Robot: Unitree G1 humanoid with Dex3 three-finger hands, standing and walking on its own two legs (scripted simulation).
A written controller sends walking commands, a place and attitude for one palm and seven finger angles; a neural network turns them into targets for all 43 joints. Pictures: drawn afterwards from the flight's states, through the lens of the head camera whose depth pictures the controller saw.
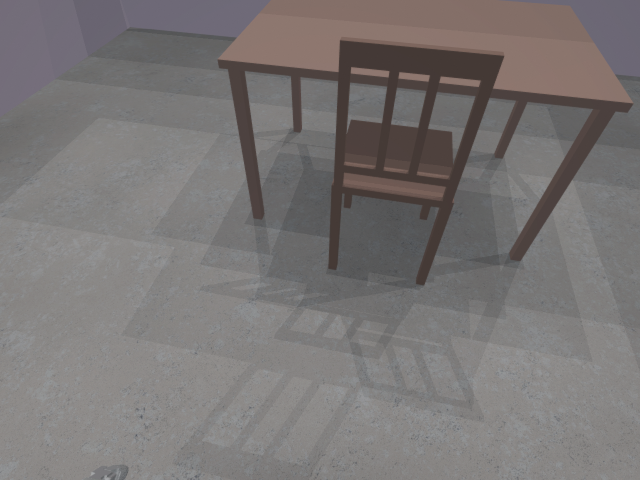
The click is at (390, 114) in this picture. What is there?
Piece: chair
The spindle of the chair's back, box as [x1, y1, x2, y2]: [375, 71, 398, 170]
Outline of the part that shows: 389,71 375,169 381,170 383,169 398,77 398,72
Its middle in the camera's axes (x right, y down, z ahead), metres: +0.18 -0.31 +1.05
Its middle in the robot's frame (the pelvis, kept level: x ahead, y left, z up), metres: +0.99 -0.12 -0.10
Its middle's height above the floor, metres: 0.67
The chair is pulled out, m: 0.00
